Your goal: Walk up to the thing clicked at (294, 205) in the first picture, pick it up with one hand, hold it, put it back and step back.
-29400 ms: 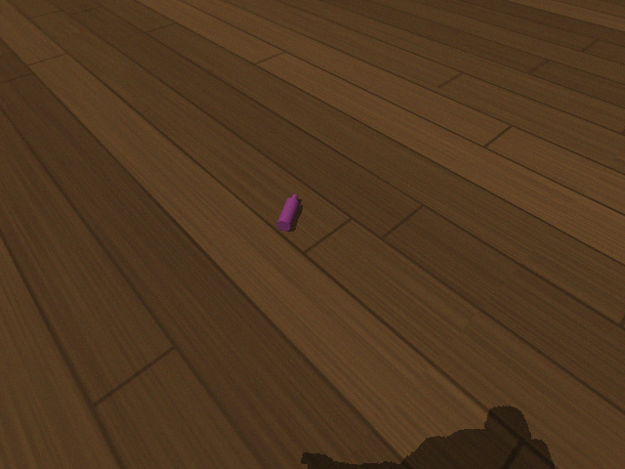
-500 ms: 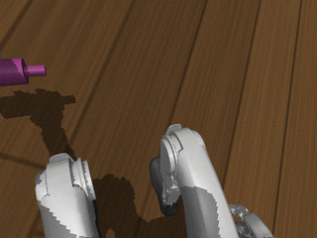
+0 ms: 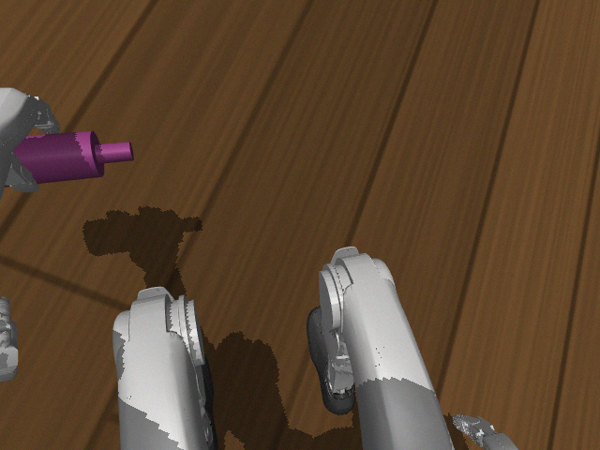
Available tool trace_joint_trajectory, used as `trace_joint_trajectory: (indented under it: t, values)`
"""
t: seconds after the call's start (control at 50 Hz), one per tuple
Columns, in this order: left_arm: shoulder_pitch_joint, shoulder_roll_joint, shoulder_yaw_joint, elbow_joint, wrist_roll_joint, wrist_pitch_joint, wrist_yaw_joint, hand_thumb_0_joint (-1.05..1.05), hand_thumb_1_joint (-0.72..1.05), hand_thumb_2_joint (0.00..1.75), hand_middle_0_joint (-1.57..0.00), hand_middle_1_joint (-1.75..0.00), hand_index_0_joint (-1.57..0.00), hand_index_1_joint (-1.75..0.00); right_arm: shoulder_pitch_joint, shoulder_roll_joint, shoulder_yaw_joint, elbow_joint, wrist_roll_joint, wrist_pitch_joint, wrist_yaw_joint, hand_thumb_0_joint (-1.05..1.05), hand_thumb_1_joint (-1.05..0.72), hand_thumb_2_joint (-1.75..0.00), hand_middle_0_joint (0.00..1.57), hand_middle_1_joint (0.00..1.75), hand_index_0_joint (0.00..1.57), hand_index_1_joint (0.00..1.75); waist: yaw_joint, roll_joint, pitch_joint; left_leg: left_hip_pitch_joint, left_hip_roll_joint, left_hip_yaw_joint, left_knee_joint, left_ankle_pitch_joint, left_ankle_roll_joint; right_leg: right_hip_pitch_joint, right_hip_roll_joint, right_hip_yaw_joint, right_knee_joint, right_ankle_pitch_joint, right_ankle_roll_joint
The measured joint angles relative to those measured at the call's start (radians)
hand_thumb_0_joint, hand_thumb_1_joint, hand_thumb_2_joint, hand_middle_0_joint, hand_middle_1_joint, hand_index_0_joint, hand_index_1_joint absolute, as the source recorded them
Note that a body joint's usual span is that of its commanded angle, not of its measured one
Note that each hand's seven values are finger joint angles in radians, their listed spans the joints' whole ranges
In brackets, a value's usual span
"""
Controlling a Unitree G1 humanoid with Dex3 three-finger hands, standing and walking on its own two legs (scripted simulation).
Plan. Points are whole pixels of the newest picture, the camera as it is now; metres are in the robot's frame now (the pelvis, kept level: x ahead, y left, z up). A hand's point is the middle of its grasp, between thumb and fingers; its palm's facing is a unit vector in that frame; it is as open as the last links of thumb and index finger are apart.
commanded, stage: lift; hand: left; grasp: from above
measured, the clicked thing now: (54, 158) +0.51 +0.27 -0.17
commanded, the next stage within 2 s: hold in 1.34 s
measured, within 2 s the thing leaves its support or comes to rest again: neither
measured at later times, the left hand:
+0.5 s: hand out of the picture +0.41 +0.29 +0.07, palm faces -0.40 -0.07 -0.91, open 8.8 cm
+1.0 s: hand out of the picture +0.36 +0.24 +0.23, palm faces -0.43 -0.08 -0.90, open 8.8 cm
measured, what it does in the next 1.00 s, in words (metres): rises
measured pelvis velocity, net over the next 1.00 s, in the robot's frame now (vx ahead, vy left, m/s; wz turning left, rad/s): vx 0.04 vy -0.03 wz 0.10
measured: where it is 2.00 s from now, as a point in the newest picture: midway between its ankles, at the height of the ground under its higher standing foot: (268, 401)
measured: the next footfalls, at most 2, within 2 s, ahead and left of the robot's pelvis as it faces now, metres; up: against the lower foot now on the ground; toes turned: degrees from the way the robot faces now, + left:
none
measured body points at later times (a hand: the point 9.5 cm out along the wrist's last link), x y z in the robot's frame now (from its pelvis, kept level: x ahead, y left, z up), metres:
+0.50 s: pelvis +0.01 +0.00 +0.14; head +0.17 +0.04 +0.56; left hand +0.43 +0.29 +0.12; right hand +0.15 -0.26 +0.02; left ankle +0.08 +0.11 -0.34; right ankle +0.12 -0.15 -0.34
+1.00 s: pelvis +0.04 -0.03 +0.30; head +0.11 -0.02 +0.74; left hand +0.38 +0.24 +0.28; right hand +0.16 -0.29 +0.17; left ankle +0.08 +0.11 -0.34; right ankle +0.12 -0.15 -0.34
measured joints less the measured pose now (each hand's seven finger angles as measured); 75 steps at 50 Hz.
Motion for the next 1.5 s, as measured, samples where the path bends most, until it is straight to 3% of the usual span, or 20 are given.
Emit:
trace_joint_trajectory:
  t: [0.14,0.32,0.48,0.62,0.74,0.8,0.96,1.08,1.26,1.5]
  values:
    - [0.088,-0.037,-0.015,-0.103,-0.054,-0.01,-0.027,0.0,0.25,0.16,-0.87,-0.27,-0.88,-0.24,-0.026,0.005,-0.046,0.005,0.02,0.018,-0.018,0.01,-0.92,-0.91,0.21,0.3,0.2,0.3,0.05,0.002,-0.045,0.086,0.002,0.024,-0.086,0.003,0.004,0.074,-0.006,0.018,-0.071,0.001,0.009]
    - [0.238,-0.117,-0.067,-0.242,-0.119,0.0,-0.04,0.01,0.24,0.18,-0.85,-0.31,-0.86,-0.28,-0.074,0.026,-0.078,0.016,0.05,0.013,-0.048,0.01,-0.92,-0.91,0.21,0.3,0.2,0.3,0.108,0.002,-0.095,0.268,0.015,0.045,-0.232,0.001,0.002,0.237,-0.005,0.03,-0.205,0.008,0.024]
    - [0.335,-0.182,-0.093,-0.305,-0.128,0.06,0.002,0.01,0.23,0.2,-0.84,-0.33,-0.85,-0.3,-0.1,0.057,-0.083,0.035,0.077,0.006,-0.072,0.01,-0.91,-0.91,0.21,0.3,0.2,0.3,0.13,0.003,-0.116,0.489,0.031,0.052,-0.403,0.014,-0.011,0.44,0.002,0.029,-0.366,0.03,0.028]
    - [0.463,-0.242,-0.133,-0.375,-0.169,0.126,-0.015,0.01,0.23,0.22,-0.82,-0.34,-0.84,-0.31,-0.078,0.071,-0.086,0.057,0.098,-0.006,-0.102,0.01,-0.91,-0.9,0.21,0.3,0.2,0.3,0.15,0.009,-0.118,0.729,0.051,0.068,-0.596,0.044,-0.022,0.661,0.014,0.035,-0.546,0.065,0.019]
    - [0.549,-0.283,-0.165,-0.399,-0.191,0.117,-0.027,0.01,0.24,0.21,-0.83,-0.33,-0.84,-0.29,-0.039,0.071,-0.09,0.074,0.106,-0.04,-0.133,0.01,-0.91,-0.9,0.21,0.3,0.2,0.3,0.163,0.005,-0.103,0.925,0.058,0.08,-0.76,0.081,-0.034,0.844,0.017,0.039,-0.692,0.097,0.007]
    - [0.568,-0.305,-0.168,-0.388,-0.19,0.106,-0.005,0.01,0.24,0.2,-0.83,-0.33,-0.84,-0.29,-0.026,0.07,-0.094,0.089,0.106,-0.059,-0.144,0.01,-0.91,-0.9,0.21,0.3,0.2,0.3,0.166,0.001,-0.094,1.013,0.059,0.082,-0.835,0.101,-0.04,0.929,0.017,0.037,-0.76,0.113,0.002]
    - [0.578,-0.353,-0.188,-0.301,-0.146,0.114,0.074,0.01,0.24,0.19,-0.83,-0.33,-0.85,-0.29,-0.005,0.062,-0.112,0.128,0.11,-0.095,-0.152,0.01,-0.91,-0.9,0.21,0.3,0.2,0.3,0.173,-0.003,-0.084,1.217,0.067,0.09,-1.017,0.149,-0.05,1.123,0.022,0.036,-0.927,0.154,-0.012]
    - [0.573,-0.385,-0.213,-0.261,-0.146,0.14,0.097,0.01,0.24,0.19,-0.83,-0.35,-0.84,-0.31,0.004,0.055,-0.125,0.143,0.112,-0.107,-0.15,0.01,-0.91,-0.91,0.21,0.3,0.2,0.3,0.182,-0.008,-0.064,1.344,0.071,0.101,-1.132,0.179,-0.052,1.244,0.025,0.042,-1.036,0.184,-0.014]
    - [0.573,-0.401,-0.234,-0.255,-0.147,0.165,0.087,0.01,0.23,0.2,-0.82,-0.37,-0.83,-0.33,0.01,0.061,-0.132,0.153,0.113,-0.103,-0.149,0.01,-0.91,-0.9,0.21,0.3,0.2,0.3,0.191,-0.018,-0.039,1.502,0.07,0.117,-1.28,0.219,-0.048,1.397,0.024,0.053,-1.179,0.224,-0.011]
    - [0.615,-0.4,-0.255,-0.312,-0.159,0.167,0.031,0.01,0.24,0.2,-0.81,-0.38,-0.82,-0.34,0.005,0.073,-0.126,0.134,0.115,-0.092,-0.148,0.01,-0.91,-0.9,0.21,0.3,0.2,0.3,0.211,-0.015,-0.021,1.648,0.064,0.137,-1.421,0.252,-0.038,1.541,0.017,0.067,-1.323,0.262,-0.001]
